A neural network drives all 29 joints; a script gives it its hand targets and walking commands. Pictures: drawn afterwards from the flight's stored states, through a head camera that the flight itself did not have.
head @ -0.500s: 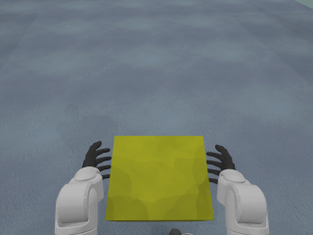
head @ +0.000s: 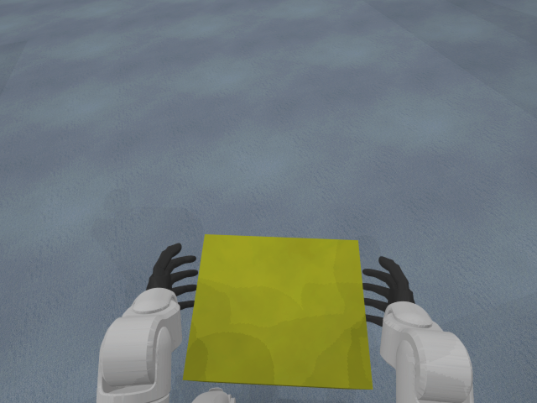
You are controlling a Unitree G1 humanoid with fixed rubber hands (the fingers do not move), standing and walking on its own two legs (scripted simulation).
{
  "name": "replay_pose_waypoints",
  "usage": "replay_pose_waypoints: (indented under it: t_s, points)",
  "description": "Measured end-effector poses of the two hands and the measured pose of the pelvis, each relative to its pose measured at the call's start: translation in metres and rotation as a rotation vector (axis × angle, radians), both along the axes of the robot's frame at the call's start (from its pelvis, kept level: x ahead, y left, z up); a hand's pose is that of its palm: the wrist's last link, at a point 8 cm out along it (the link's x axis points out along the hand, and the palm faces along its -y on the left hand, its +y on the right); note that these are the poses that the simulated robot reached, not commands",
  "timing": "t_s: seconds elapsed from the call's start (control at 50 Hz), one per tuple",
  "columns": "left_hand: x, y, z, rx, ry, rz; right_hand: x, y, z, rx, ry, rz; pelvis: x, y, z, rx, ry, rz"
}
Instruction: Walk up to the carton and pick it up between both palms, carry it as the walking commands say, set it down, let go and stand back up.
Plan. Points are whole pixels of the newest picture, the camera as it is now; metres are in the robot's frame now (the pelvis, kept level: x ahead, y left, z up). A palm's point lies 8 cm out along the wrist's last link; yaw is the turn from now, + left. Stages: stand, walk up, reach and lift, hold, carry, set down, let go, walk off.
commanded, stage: carry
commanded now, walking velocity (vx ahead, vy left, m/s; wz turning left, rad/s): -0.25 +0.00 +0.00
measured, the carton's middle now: (277, 314) +0.28 -0.01 -0.03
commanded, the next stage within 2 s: none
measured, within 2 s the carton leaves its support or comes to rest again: neither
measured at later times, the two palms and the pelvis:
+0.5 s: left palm out of the picture +0.00 +0.15 +0.08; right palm out of the picture +0.03 -0.15 +0.07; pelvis -0.24 -0.02 +0.00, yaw +5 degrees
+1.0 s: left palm out of the picture -0.21 -0.03 +0.07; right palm out of the picture -0.23 -0.33 +0.04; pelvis -0.47 -0.17 -0.01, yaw +1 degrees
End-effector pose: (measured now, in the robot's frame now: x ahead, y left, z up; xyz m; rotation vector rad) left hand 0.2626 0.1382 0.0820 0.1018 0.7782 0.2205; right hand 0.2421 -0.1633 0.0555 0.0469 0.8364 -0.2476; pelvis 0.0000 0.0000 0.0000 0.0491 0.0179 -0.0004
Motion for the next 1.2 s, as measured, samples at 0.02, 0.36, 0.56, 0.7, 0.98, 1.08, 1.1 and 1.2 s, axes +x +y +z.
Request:
replay_pose_waypoints:
  t_s: [0.02,0.36,0.56,0.7,0.98,1.08,1.1,1.2]
  points:
    - [-0.008,-0.005,0.002,-0.003,-0.007,-0.002,-0.008,-0.005,0.003,0.000,-0.007,-0.004,-0.009,-0.004,0.002,0.011,0.003,0.000]
    - [-0.174,0.004,0.011,-0.037,-0.088,0.132,-0.130,0.004,0.022,-0.034,-0.095,0.116,-0.167,-0.028,-0.005,0.034,0.033,0.070]
    - [-0.286,0.018,0.003,-0.079,-0.041,0.164,-0.236,0.018,0.024,-0.067,-0.046,0.154,-0.265,-0.027,0.005,-0.086,0.007,0.096]
    - [-0.325,-0.005,0.021,-0.097,-0.160,0.159,-0.280,-0.005,0.044,-0.090,-0.159,0.134,-0.324,-0.049,0.002,-0.119,0.042,0.049]
    - [-0.464,-0.159,-0.006,0.001,-0.042,0.016,-0.460,-0.159,-0.014,0.005,-0.038,0.017,-0.465,-0.164,-0.017,-0.059,-0.012,0.033]
    - [-0.508,-0.199,-0.001,-0.014,-0.011,0.022,-0.502,-0.200,0.000,0.007,-0.014,0.021,-0.505,-0.204,-0.002,0.014,0.005,0.015]
    - [-0.515,-0.207,0.003,-0.016,-0.031,0.023,-0.506,-0.208,0.004,0.003,-0.034,0.020,-0.513,-0.211,-0.001,0.018,0.009,0.022]
    - [-0.548,-0.235,0.018,-0.018,-0.136,0.061,-0.525,-0.236,0.026,-0.008,-0.142,0.043,-0.553,-0.249,-0.004,0.022,0.031,0.047]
